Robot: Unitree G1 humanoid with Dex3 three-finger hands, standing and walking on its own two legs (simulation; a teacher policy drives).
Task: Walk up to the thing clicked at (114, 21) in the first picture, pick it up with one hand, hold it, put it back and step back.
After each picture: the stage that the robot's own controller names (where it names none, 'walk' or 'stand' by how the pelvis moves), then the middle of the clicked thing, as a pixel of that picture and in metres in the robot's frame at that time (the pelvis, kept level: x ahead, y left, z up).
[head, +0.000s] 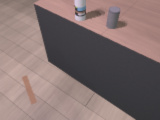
stand; (112, 18) +0.83 -0.16 -0.04
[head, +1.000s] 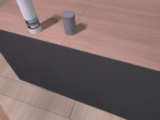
walk; (69, 23) +0.72 +0.12 -0.02
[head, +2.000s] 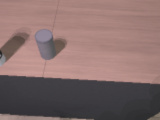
stand; (46, 45) +0.49 +0.17 -0.01
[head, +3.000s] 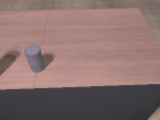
stand; (35, 59) +0.49 +0.23 -0.02
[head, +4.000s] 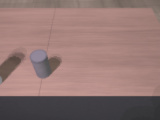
stand; (41, 64) +0.44 +0.19 -0.03
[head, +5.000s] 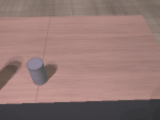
stand; (37, 71) +0.44 +0.21 -0.05
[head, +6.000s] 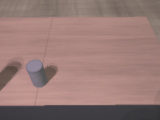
stand; (37, 74) +0.43 +0.21 -0.05
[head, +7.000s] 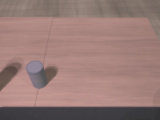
stand; (37, 75) +0.42 +0.21 -0.05
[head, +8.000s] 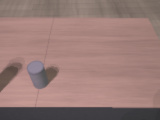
rise first; (38, 75) +0.42 +0.21 -0.05
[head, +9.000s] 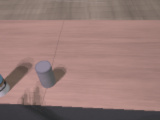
rise first; (45, 74) +0.42 +0.21 -0.04
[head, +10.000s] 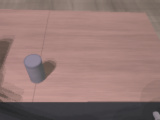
go down; (35, 69) +0.44 +0.18 -0.03
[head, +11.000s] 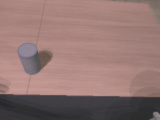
go down; (30, 59) +0.44 +0.19 -0.01
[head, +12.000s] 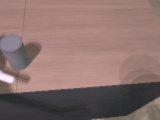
close in; (16, 53) +0.43 +0.20 +0.03
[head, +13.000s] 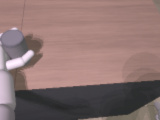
close; (17, 49) +0.44 +0.20 +0.04
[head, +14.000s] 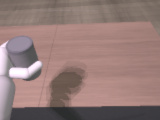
lift; (25, 59) +0.32 +0.18 +0.19
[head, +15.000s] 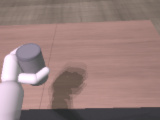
hold; (33, 65) +0.33 +0.16 +0.16
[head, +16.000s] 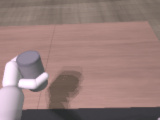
hold; (33, 71) +0.33 +0.17 +0.13
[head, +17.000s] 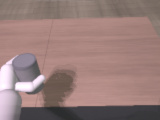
hold; (29, 74) +0.32 +0.18 +0.11
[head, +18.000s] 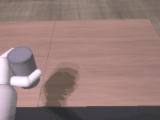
crouch; (25, 68) +0.32 +0.19 +0.14
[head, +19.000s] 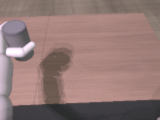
lower; (19, 41) +0.41 +0.20 +0.16
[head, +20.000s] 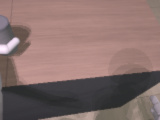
lower; (2, 36) +0.48 +0.21 +0.05
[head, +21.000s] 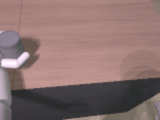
lower; (13, 50) +0.44 +0.20 +0.04
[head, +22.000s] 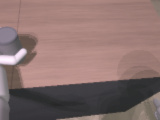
lower; (10, 47) +0.45 +0.20 +0.04
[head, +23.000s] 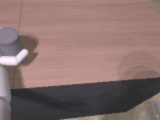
lower; (12, 47) +0.45 +0.20 +0.04
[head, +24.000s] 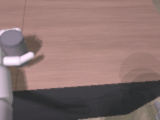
open; (16, 49) +0.44 +0.20 +0.04
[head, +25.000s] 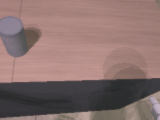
rise; (14, 38) +0.45 +0.19 +0.05
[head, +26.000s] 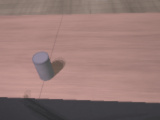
sink last; (43, 66) +0.44 +0.21 +0.00
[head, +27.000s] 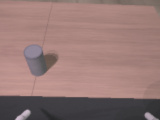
stand; (36, 61) +0.43 +0.20 +0.01
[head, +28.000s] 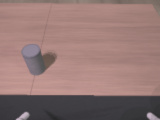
stand; (34, 60) +0.44 +0.21 +0.02
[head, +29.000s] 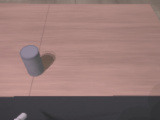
stand; (32, 61) +0.44 +0.21 +0.02
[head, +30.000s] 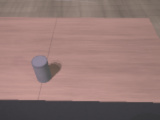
stand; (42, 69) +0.45 +0.20 -0.04
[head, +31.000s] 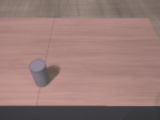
stand; (40, 73) +0.43 +0.20 -0.05
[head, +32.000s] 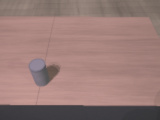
stand; (39, 73) +0.43 +0.20 -0.05
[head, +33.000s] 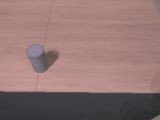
walk; (38, 59) +0.45 +0.20 -0.04
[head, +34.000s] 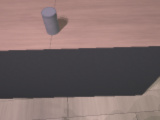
walk; (51, 21) +0.64 +0.18 -0.03
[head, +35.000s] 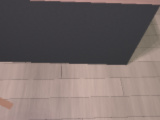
walk; out of the picture +0.97 +0.19 -0.02
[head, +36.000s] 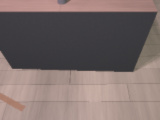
stand; out of the picture +1.06 +0.19 -0.03
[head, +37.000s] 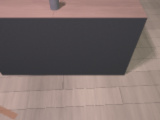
stand; (54, 0) +1.04 +0.20 -0.05
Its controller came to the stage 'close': yes
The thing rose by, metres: 0.21
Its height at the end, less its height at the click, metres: +0.00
